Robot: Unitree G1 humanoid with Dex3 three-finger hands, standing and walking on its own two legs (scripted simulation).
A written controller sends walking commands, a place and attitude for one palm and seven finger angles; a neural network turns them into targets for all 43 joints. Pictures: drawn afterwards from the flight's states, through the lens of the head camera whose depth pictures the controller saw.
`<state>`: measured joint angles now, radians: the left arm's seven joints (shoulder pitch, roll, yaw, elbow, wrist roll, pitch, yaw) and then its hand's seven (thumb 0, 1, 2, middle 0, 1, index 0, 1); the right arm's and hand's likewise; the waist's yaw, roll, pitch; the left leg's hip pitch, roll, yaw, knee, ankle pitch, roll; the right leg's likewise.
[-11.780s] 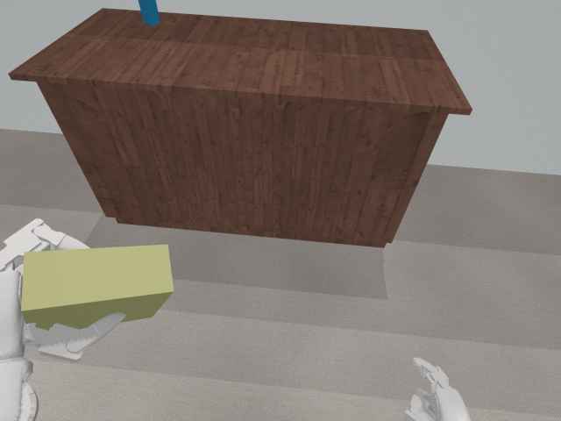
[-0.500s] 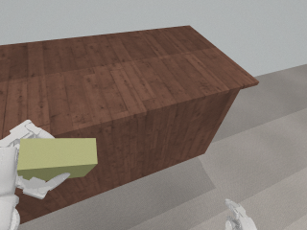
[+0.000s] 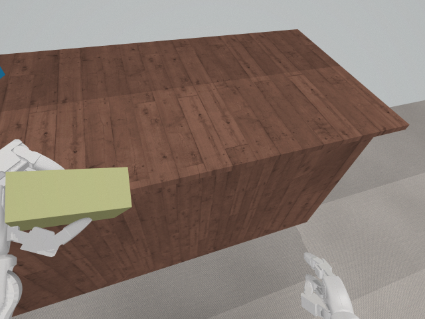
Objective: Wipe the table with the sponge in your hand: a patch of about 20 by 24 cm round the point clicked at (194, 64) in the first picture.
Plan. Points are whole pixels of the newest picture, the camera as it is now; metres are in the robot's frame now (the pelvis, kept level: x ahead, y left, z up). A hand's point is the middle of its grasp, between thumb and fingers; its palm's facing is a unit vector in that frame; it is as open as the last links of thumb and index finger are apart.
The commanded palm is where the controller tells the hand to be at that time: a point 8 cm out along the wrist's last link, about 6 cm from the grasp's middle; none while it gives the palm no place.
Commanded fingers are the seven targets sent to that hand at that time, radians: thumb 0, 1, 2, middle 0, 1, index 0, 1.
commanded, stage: shuffle to correct the standing spot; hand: left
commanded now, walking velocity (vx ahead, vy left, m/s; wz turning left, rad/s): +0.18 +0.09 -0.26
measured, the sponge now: (89, 198) +0.24 +0.20 +0.15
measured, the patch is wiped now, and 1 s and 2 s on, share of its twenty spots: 0.00 0.00 0.00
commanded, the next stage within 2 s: come to a stop and stand still in 0.26 s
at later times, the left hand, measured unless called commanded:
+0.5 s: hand (41, 138) +0.31 +0.29 +0.19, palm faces +0.35 -0.84 -0.42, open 9.7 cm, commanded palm +0.26 +0.32 +0.20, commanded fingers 0.00 0.10 1.30 -1.20 -1.60 -1.20 -1.60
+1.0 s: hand (27, 117) +0.35 +0.32 +0.19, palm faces +0.35 -0.82 -0.46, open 9.7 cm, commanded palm +0.28 +0.34 +0.20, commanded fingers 0.00 0.10 1.30 -1.20 -1.60 -1.20 -1.60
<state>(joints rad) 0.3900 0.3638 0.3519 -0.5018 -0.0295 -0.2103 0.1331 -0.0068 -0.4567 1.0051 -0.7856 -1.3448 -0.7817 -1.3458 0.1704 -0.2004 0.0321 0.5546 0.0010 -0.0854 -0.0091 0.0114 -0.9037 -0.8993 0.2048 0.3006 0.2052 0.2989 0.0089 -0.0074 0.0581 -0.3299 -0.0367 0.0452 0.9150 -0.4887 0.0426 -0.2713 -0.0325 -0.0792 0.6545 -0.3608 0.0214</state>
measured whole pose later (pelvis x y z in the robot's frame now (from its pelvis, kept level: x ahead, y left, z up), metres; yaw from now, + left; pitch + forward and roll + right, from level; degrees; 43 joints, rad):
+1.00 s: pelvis +0.11 +0.07 +0.03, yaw -4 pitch +0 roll -2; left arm 0.32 0.43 0.36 -0.43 0.01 -0.13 0.08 -0.01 -0.46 1.01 -0.78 -1.35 -0.78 -1.35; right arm 0.17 -0.18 0.03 0.56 -0.01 -0.13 -0.06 0.01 -0.90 -0.90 0.21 0.30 0.21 0.30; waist 0.07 0.00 0.03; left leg -0.29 0.04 0.00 0.47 -0.18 0.00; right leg -0.18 0.05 -0.04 0.36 -0.17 -0.02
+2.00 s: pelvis +0.13 +0.12 +0.02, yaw -4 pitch -1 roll -2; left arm 0.41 0.36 0.34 -0.46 -0.03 -0.20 0.11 -0.01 -0.45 1.01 -0.78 -1.35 -0.78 -1.35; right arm 0.18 -0.20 0.02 0.56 0.01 -0.12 -0.03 0.01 -0.90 -0.90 0.20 0.30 0.20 0.30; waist 0.03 -0.04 0.06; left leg -0.23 -0.03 0.03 0.46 -0.22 0.07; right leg -0.14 -0.02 0.00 0.37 -0.21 0.04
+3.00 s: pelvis +0.08 +0.05 +0.02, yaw -5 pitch +1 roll -2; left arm 0.52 0.42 0.41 -0.58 -0.07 -0.25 0.08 -0.01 -0.45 1.01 -0.78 -1.35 -0.78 -1.35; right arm 0.19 -0.22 -0.04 0.56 0.01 -0.12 -0.05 0.01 -0.91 -0.90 0.20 0.30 0.20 0.30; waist 0.00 0.01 0.09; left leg -0.40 0.07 -0.02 0.58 -0.25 -0.01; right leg -0.31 0.09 -0.03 0.48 -0.19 -0.06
